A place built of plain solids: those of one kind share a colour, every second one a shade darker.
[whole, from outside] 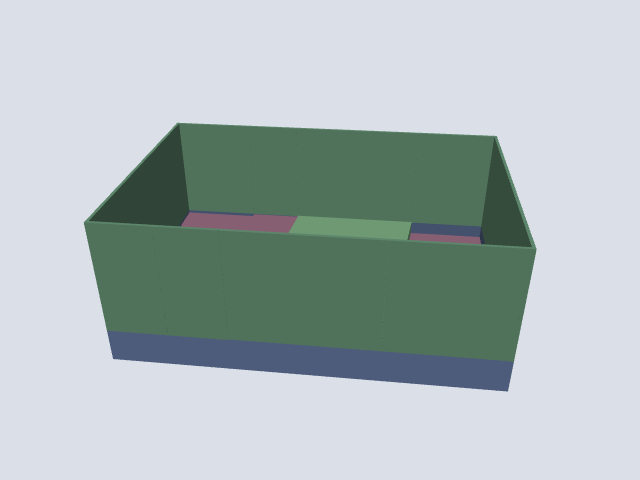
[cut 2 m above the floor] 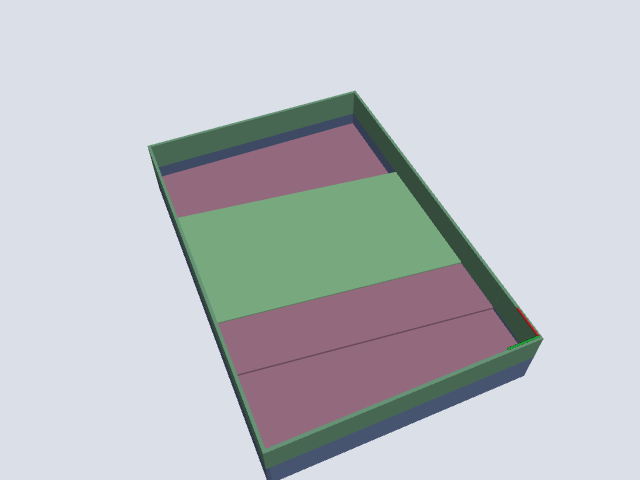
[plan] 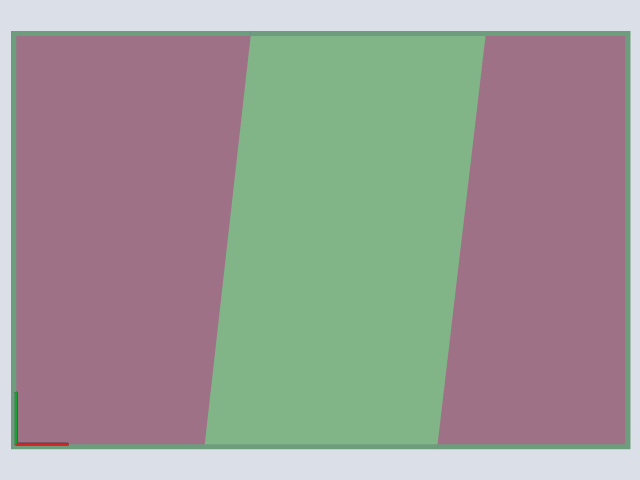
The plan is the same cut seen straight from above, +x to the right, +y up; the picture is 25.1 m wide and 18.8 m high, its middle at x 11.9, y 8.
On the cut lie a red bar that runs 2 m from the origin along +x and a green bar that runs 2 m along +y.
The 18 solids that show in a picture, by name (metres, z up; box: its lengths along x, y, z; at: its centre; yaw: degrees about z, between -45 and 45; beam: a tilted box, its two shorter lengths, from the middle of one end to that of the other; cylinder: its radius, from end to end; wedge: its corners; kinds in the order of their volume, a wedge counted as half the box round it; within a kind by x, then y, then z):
{
 "piece_1": {"wedge": [[0.0, 0.0, -2.3], [0.0, 0.0, -0.27], [0.0, 15.99, -2.3], [0.0, 15.99, -0.27], [3.65, 0.0, -2.3], [3.65, 0.0, -0.27], [5.51, 15.99, -2.3], [5.51, 15.99, -0.27]]},
 "piece_2": {"wedge": [[3.65, 0.0, -2.3], [3.65, 0.0, -0.09], [5.51, 15.99, -2.3], [5.51, 15.99, -0.09], [7.38, 0.0, -2.3], [7.38, 0.0, -0.09], [9.18, 15.99, -2.3], [9.18, 15.99, -0.09]]},
 "piece_3": {"wedge": [[16.5, 0.0, -2.3], [16.5, 0.0, -1.01], [18.38, 15.99, -2.3], [18.38, 15.99, -1.01], [23.86, 0.0, -2.3], [23.86, 0.0, -1.01], [23.86, 15.99, -2.3], [23.86, 15.99, -1.01]]},
 "deck_1": {"wedge": [[7.38, 0.0, -2.3], [7.38, 0.0, 0.0], [9.18, 15.99, -2.3], [9.18, 15.99, 0.0], [16.5, 0.0, -2.3], [16.5, 0.0, 0.0], [18.38, 15.99, -2.3], [18.38, 15.99, 0.0]]},
 "wall_1": {"box": [0.2, 16.39, 7.51], "at": [-0.1, 8.0, 3.71]},
 "wall_2": {"box": [3.8, 0.2, 7.51], "at": [1.75, -0.1, 3.71]},
 "wall_3": {"box": [5.66, 0.2, 7.51], "at": [2.68, 16.09, 3.71]},
 "wall_4": {"box": [3.74, 0.2, 7.51], "at": [5.52, -0.1, 3.71]},
 "wall_5": {"box": [3.67, 0.2, 7.51], "at": [7.35, 16.09, 3.71]},
 "wall_6": {"box": [9.12, 0.2, 7.51], "at": [11.95, -0.1, 3.71]},
 "wall_7": {"box": [9.2, 0.2, 7.51], "at": [13.78, 16.09, 3.71]},
 "wall_8": {"box": [7.5, 0.2, 7.51], "at": [20.26, -0.1, 3.71]},
 "wall_9": {"box": [5.63, 0.2, 7.51], "at": [21.2, 16.09, 3.71]},
 "wall_10": {"box": [0.2, 16.39, 7.51], "at": [23.96, 8.0, 3.71]},
 "wallfoot_1": {"box": [0.2, 15.99, 2.3], "at": [-0.1, 8.0, -1.15]},
 "wallfoot_2": {"box": [24.26, 0.2, 2.3], "at": [11.93, -0.1, -1.15]},
 "wallfoot_3": {"box": [24.26, 0.2, 2.3], "at": [11.93, 16.09, -1.15]},
 "wallfoot_4": {"box": [0.2, 15.99, 2.3], "at": [23.96, 8.0, -1.15]}
}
